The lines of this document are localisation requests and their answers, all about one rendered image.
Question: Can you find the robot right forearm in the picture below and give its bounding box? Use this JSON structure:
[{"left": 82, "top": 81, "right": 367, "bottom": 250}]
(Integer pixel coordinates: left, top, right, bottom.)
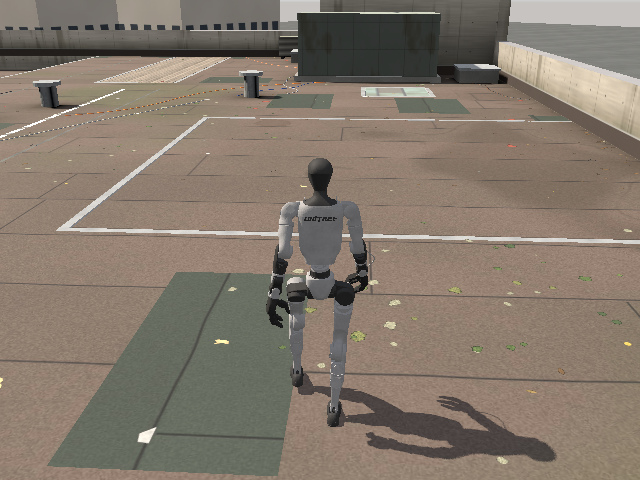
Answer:
[{"left": 353, "top": 239, "right": 368, "bottom": 277}]

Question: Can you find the robot left forearm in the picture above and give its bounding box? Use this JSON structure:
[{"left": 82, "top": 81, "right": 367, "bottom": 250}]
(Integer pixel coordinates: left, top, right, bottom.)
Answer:
[{"left": 268, "top": 244, "right": 288, "bottom": 299}]

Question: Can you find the robot head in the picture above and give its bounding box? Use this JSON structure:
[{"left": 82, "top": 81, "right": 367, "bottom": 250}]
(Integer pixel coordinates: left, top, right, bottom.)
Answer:
[{"left": 303, "top": 158, "right": 337, "bottom": 206}]

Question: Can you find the humanoid robot torso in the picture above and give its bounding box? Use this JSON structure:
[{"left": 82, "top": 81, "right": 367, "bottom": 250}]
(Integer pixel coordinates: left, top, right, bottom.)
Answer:
[{"left": 297, "top": 196, "right": 344, "bottom": 300}]

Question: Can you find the robot right hand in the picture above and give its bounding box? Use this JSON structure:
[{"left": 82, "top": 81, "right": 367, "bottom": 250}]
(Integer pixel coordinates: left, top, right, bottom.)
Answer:
[{"left": 345, "top": 271, "right": 368, "bottom": 293}]

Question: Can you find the left robot upper arm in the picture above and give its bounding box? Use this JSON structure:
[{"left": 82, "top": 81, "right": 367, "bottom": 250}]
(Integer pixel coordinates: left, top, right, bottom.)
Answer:
[{"left": 278, "top": 201, "right": 300, "bottom": 259}]

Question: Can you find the right robot upper arm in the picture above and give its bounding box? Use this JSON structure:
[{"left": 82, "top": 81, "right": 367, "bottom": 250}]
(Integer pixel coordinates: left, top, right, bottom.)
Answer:
[{"left": 341, "top": 201, "right": 365, "bottom": 254}]

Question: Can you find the robot left hand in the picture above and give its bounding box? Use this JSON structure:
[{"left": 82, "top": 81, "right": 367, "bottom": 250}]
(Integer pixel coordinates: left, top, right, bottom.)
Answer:
[{"left": 266, "top": 297, "right": 290, "bottom": 328}]

